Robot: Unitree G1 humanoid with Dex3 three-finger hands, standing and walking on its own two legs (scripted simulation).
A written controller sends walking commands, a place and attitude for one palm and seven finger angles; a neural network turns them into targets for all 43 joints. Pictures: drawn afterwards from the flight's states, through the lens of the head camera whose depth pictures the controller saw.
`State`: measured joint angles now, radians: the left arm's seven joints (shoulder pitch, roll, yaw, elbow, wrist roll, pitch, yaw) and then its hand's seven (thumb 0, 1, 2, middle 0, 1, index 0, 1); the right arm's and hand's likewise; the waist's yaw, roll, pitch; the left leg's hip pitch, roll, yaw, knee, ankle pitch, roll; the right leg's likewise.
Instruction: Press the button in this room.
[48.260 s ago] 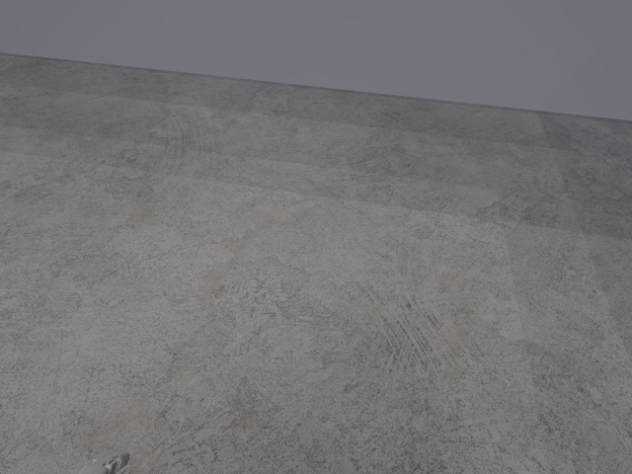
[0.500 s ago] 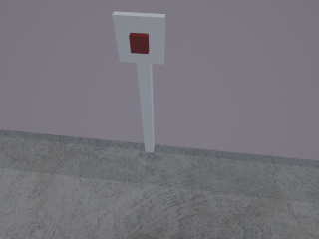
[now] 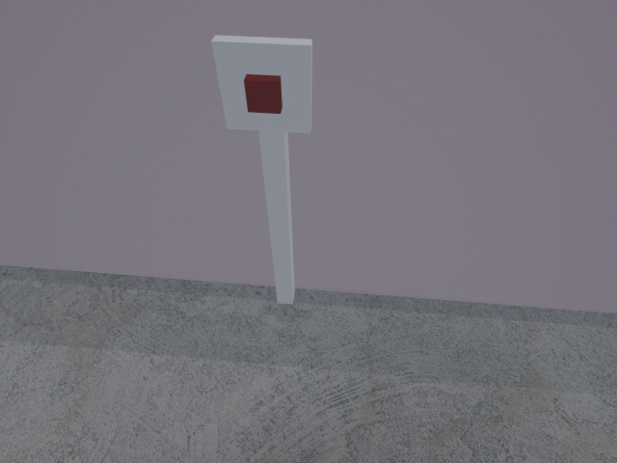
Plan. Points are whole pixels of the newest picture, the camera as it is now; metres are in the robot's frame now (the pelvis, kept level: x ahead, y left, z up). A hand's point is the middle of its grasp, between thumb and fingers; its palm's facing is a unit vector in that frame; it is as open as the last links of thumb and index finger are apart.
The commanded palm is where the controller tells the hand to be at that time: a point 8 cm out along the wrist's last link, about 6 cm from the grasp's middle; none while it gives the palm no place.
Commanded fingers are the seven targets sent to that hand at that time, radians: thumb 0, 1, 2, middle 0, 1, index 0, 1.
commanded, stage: let the arm hang, fingers relaxed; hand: left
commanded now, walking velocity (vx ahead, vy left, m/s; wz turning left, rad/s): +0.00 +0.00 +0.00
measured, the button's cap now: (264, 93) +0.76 +0.13 +0.10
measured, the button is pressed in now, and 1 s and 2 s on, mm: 0 0 0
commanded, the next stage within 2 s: stand and wait in 0.06 s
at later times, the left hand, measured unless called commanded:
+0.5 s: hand out of the picture +0.03 +0.18 -0.17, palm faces +0.01 -0.97 -0.24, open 7.4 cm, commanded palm none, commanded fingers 0.00 0.90 0.90 -0.20 -0.30 -0.20 -0.30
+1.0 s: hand out of the picture +0.09 +0.21 -0.16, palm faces -0.01 -0.95 -0.31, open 7.4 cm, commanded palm none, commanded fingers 0.00 0.90 0.90 -0.20 -0.30 -0.20 -0.30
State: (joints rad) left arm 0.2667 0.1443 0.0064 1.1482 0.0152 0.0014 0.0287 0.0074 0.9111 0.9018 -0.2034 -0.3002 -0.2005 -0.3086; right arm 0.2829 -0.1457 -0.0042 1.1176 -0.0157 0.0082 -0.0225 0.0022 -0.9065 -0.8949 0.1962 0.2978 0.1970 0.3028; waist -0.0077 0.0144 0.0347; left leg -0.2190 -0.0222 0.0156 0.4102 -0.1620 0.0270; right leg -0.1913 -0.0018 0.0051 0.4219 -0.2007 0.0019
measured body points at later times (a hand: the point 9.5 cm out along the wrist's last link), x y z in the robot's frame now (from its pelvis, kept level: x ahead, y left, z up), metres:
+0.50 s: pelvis +0.01 -0.01 +0.00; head +0.02 -0.02 +0.45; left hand +0.03 +0.23 -0.15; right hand +0.01 -0.25 -0.16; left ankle +0.04 +0.10 -0.74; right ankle +0.02 -0.12 -0.74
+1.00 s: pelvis +0.02 -0.02 +0.01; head +0.04 -0.03 +0.45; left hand +0.09 +0.26 -0.13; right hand +0.08 -0.30 -0.14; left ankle +0.04 +0.10 -0.74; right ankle +0.02 -0.12 -0.74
